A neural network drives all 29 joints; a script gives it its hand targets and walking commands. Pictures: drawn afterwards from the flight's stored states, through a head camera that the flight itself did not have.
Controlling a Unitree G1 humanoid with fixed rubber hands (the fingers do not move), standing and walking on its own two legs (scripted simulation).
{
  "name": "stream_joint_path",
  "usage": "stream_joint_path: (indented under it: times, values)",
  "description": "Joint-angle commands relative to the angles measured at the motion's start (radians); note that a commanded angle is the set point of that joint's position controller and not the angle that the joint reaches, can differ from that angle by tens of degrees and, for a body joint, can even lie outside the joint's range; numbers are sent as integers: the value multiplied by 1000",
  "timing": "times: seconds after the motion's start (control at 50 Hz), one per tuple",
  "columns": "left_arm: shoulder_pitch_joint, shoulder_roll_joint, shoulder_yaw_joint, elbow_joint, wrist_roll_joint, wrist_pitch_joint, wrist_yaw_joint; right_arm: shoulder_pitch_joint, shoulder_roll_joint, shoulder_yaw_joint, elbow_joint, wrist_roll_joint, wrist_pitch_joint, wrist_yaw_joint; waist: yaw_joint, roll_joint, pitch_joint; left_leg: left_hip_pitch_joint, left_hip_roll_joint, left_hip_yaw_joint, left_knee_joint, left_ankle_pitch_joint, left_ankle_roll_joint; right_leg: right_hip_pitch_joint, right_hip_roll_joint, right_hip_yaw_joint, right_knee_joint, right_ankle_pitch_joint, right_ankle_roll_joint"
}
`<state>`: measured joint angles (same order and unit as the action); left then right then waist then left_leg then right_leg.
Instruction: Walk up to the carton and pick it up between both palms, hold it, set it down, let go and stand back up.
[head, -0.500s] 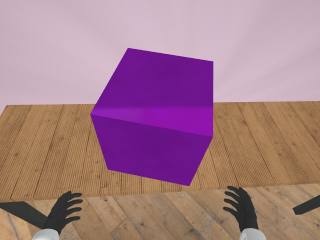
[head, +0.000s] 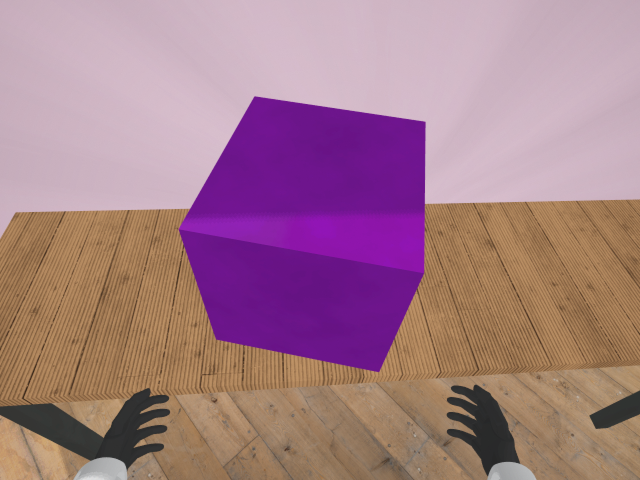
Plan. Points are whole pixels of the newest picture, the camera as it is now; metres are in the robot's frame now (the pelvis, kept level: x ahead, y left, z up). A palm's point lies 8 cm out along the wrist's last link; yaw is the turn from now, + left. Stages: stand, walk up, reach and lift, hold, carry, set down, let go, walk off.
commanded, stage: set down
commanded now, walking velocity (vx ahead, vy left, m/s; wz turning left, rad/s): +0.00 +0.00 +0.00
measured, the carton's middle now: (316, 234) +0.46 -0.01 +0.02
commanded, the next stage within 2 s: let go in 0.48 s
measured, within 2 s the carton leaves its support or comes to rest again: neither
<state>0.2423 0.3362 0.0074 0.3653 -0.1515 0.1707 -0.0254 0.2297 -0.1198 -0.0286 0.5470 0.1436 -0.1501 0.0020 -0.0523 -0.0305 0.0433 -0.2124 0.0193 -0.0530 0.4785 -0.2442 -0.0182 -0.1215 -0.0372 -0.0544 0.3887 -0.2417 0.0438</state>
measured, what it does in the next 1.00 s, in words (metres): stands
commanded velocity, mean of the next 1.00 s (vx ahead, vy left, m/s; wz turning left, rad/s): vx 0.00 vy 0.00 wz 0.00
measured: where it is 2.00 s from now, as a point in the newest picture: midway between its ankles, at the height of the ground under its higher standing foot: outside the picture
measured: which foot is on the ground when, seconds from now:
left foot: down 0.00-1.00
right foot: down 0.00-1.00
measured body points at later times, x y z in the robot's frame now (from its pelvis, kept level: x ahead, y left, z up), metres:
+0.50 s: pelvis +0.00 +0.00 +0.00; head +0.01 +0.01 +0.45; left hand +0.19 +0.23 -0.08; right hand +0.16 -0.24 -0.08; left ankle +0.01 +0.13 -0.74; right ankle -0.02 -0.14 -0.74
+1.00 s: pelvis +0.00 +0.00 +0.00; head +0.01 +0.01 +0.45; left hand +0.19 +0.23 -0.08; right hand +0.16 -0.24 -0.08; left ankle +0.01 +0.13 -0.74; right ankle -0.02 -0.14 -0.74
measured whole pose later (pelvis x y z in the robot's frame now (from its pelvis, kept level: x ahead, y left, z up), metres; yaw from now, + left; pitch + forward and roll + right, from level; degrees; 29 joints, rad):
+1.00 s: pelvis +0.00 +0.00 +0.00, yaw +0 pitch -2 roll -1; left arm 0.22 0.29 -0.01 0.39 -0.13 0.18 0.01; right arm 0.17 -0.17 -0.03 0.66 0.12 -0.19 0.04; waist -0.05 -0.02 0.07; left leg -0.20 0.02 -0.05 0.48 -0.24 -0.02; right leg -0.12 -0.04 -0.05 0.41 -0.25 0.04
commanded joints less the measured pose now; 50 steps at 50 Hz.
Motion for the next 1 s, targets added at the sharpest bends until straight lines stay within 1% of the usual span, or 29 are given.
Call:
stream_joint_path:
  times: [0.0,0.2,0.38,0.44,0.48,0.5,0.52,0.64,0.68,0.72,0.82,0.94,0.96,0.98]
  values:
    - [-62,-11,36,-35,155,-18,21,-122,-178,-47,11,-152,-56,11,67,183,-98,226,-11,124,-106,290,-89,-37,107,-28,-57,144,-68]
    - [-74,-36,27,-21,163,-13,39,-159,-208,-71,70,-164,-70,35,67,187,-101,216,-8,123,-108,268,-87,-55,114,-35,-48,107,-75]
    - [-82,-57,21,5,166,-10,50,-186,-229,-85,108,-169,-79,50,69,167,-96,209,-7,118,-106,248,-75,-68,116,-36,-47,88,-77]
    - [-84,-52,22,10,162,-12,47,-185,-225,-81,102,-169,-79,47,68,148,-94,209,-10,121,-102,250,-69,-65,110,-30,-48,101,-72]
    - [-88,-51,23,12,165,-13,47,-187,-226,-80,108,-169,-78,47,66,149,-92,212,-11,120,-99,252,-68,-67,109,-29,-48,106,-72]
    - [-85,-45,26,6,161,-16,44,-180,-220,-78,93,-167,-79,43,64,139,-96,215,-12,121,-96,256,-64,-62,106,-26,-50,116,-69]
    - [-87,-47,26,9,165,-16,45,-184,-225,-79,102,-167,-78,45,64,147,-94,218,-12,120,-96,257,-66,-66,106,-25,-49,117,-70]
    - [-88,-43,27,8,164,-21,44,-182,-224,-78,98,-166,-80,41,61,144,-98,233,-13,120,-89,268,-64,-68,102,-22,-50,131,-68]
    - [-94,-45,25,11,169,-21,46,-186,-228,-78,108,-166,-80,43,60,151,-96,236,-13,119,-88,270,-66,-70,103,-23,-48,133,-69]
    - [-94,-42,25,4,163,-25,44,-182,-223,-78,97,-165,-82,40,58,144,-99,240,-13,119,-86,275,-64,-69,100,-21,-49,142,-67]
    - [-93,-44,24,8,165,-29,44,-177,-224,-78,102,-163,-85,39,54,151,-100,252,-13,117,-81,290,-66,-72,98,-18,-49,155,-67]
    - [-95,-41,23,4,162,-35,42,-174,-222,-76,98,-161,-90,36,50,146,-102,264,-13,115,-76,297,-65,-72,95,-16,-52,166,-65]
    - [-96,-46,22,12,167,-33,43,-176,-227,-78,110,-162,-88,38,50,154,-99,268,-12,114,-76,301,-68,-77,96,-17,-53,164,-67]
    - [-11,197,104,54,216,-118,56,-58,-408,-73,143,-218,-5,4,78,208,-205,79,58,14,-7,491,18,19,-41,45,29,220,-46]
